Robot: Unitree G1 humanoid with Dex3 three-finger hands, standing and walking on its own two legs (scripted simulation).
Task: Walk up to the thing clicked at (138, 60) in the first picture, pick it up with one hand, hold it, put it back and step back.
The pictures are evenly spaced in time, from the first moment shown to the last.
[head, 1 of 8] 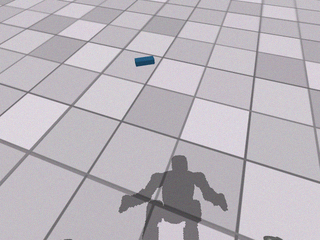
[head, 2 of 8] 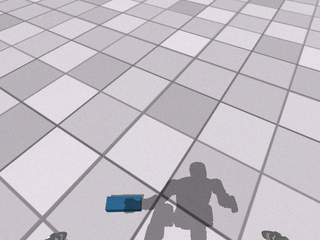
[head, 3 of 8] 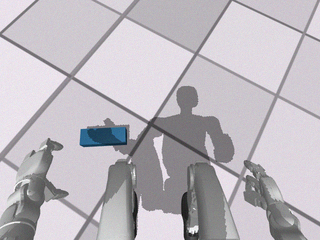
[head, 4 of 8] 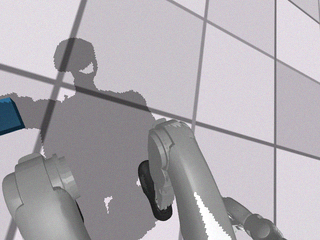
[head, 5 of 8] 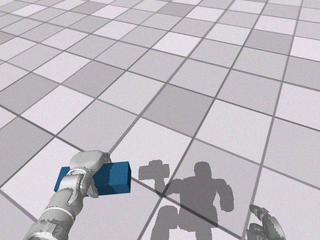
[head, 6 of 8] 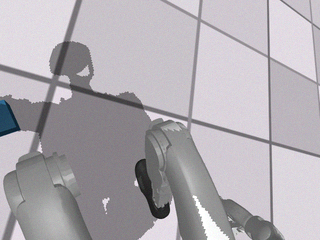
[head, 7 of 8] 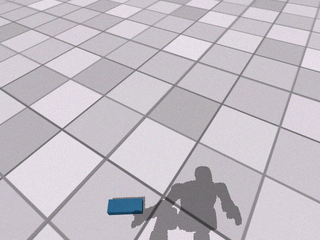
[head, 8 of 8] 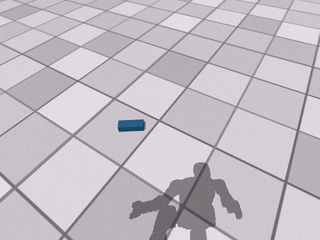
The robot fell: no
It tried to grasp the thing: yes
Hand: left
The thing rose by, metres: 0.67
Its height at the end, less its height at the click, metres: +0.00
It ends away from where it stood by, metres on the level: 0.01
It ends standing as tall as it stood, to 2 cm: yes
